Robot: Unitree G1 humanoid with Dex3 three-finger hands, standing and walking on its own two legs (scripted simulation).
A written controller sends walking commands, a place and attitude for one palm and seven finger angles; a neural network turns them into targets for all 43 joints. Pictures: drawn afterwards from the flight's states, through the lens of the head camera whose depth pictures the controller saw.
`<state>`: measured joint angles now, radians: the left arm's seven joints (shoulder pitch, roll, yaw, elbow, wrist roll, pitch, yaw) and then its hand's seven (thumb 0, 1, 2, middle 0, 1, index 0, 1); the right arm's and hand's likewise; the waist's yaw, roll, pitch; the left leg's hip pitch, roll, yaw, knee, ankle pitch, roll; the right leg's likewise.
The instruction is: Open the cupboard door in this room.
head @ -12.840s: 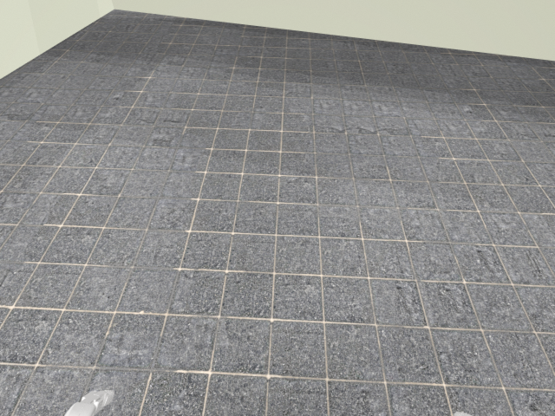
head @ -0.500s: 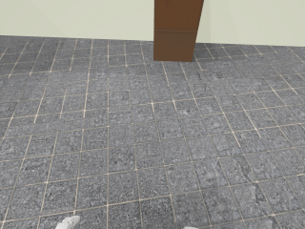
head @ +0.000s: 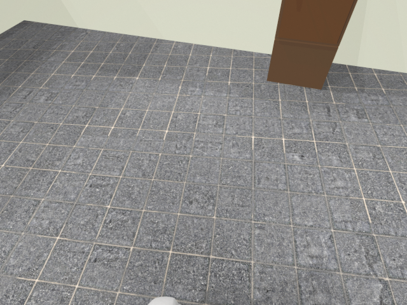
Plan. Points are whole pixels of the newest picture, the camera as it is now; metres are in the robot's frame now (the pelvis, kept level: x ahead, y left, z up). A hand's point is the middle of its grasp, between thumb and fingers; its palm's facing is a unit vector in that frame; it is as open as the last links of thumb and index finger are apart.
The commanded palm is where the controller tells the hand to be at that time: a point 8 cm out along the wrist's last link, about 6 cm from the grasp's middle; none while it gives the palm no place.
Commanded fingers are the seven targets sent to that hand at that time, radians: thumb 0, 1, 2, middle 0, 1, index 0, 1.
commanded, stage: turn or walk to find it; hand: left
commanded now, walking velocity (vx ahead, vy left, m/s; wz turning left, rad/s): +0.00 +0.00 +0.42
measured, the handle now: out of the picture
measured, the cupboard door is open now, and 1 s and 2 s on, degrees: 0 0 0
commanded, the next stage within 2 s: stand and wait in 0.68 s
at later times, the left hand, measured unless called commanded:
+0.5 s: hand out of the picture +0.03 +0.28 -0.16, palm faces +0.20 -0.95 -0.25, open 7.3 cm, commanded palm none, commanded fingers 0.00 0.90 0.90 -0.20 -0.30 -0.20 -0.30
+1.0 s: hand out of the picture -0.05 +0.17 -0.15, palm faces +0.35 -0.89 -0.27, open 7.3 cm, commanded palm none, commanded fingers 0.00 0.90 0.90 -0.20 -0.30 -0.20 -0.30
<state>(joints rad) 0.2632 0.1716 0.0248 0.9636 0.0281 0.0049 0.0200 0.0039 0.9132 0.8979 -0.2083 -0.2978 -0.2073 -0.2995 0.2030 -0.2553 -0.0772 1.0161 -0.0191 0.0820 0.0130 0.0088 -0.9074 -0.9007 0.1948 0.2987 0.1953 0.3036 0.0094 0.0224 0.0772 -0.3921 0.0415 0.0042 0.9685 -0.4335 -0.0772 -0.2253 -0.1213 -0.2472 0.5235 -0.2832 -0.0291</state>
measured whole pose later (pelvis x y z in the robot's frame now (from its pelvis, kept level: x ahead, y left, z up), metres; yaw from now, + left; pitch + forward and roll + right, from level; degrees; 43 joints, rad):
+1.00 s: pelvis -0.03 -0.02 +0.00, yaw +20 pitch -1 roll +3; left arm 0.24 0.15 0.02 0.99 0.02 0.00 0.02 0.00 0.93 0.90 -0.21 -0.30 -0.21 -0.30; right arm 0.26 -0.25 -0.08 1.04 -0.02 0.06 0.00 0.01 -0.91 -0.90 0.20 0.30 0.20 0.30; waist -0.01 0.05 0.03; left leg -0.38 0.03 -0.06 0.98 -0.36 -0.06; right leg -0.22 -0.04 -0.12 0.47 -0.24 -0.05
